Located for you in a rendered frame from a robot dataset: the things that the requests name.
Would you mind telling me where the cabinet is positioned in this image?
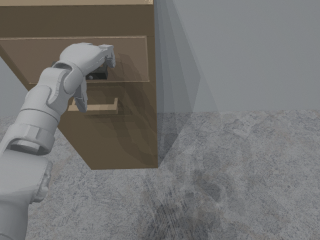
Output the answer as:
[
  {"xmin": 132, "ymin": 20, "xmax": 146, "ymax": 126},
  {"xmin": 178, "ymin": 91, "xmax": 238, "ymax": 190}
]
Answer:
[{"xmin": 0, "ymin": 0, "xmax": 158, "ymax": 170}]

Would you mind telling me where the robot left upper arm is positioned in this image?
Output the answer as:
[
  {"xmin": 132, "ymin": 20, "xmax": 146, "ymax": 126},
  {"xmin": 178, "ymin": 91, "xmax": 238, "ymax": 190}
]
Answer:
[{"xmin": 0, "ymin": 149, "xmax": 53, "ymax": 240}]

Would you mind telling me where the handle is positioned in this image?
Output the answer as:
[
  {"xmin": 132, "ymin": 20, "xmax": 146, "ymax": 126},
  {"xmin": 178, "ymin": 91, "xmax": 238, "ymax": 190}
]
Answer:
[
  {"xmin": 68, "ymin": 104, "xmax": 118, "ymax": 115},
  {"xmin": 51, "ymin": 61, "xmax": 108, "ymax": 80}
]

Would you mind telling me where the drawer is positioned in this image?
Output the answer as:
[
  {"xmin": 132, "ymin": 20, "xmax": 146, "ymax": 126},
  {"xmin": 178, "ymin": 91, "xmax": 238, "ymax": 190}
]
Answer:
[{"xmin": 0, "ymin": 35, "xmax": 148, "ymax": 83}]

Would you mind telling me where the robot left hand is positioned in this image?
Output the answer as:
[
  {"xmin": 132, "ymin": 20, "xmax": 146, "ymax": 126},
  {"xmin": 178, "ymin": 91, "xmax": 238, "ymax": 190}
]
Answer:
[{"xmin": 59, "ymin": 42, "xmax": 116, "ymax": 113}]

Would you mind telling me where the robot left forearm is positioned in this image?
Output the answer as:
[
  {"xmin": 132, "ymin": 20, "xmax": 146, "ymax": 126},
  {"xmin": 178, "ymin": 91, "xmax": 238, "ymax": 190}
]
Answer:
[{"xmin": 0, "ymin": 60, "xmax": 84, "ymax": 158}]

